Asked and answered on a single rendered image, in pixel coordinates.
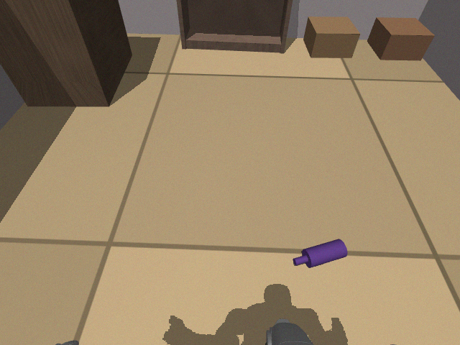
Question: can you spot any bookshelf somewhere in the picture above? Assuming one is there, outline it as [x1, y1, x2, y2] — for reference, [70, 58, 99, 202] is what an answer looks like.
[177, 0, 293, 54]

